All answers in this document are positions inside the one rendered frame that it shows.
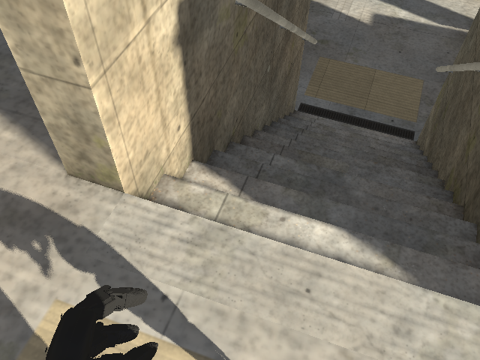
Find stairs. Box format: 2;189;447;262
148;110;480;306

